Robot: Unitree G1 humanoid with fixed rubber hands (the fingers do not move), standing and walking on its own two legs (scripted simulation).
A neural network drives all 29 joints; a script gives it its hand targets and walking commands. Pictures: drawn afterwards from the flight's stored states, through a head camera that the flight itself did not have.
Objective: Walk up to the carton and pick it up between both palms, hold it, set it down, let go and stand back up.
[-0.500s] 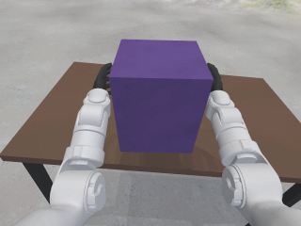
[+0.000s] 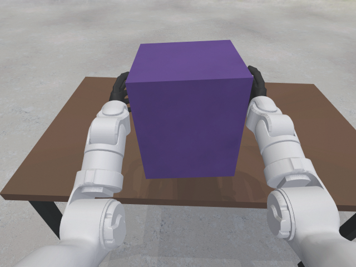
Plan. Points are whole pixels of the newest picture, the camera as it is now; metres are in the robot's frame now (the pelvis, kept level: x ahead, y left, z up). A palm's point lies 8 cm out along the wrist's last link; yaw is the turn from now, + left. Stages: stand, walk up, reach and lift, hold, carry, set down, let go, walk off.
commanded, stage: reach and lift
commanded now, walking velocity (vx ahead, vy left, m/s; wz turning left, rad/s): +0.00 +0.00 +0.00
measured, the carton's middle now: (187, 110) +0.42 -0.02 +0.18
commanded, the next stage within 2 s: hold in 0.70 s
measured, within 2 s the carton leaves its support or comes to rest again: neither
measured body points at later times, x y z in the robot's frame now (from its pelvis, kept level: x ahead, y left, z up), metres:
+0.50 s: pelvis +0.00 +0.00 +0.00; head -0.05 +0.00 +0.45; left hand +0.41 +0.14 +0.23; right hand +0.41 -0.16 +0.25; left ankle +0.03 +0.12 -0.74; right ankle +0.04 -0.14 -0.74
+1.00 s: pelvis +0.00 +0.00 +0.00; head -0.08 +0.00 +0.44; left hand +0.39 +0.14 +0.25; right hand +0.40 -0.16 +0.27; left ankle +0.03 +0.12 -0.74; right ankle +0.04 -0.14 -0.74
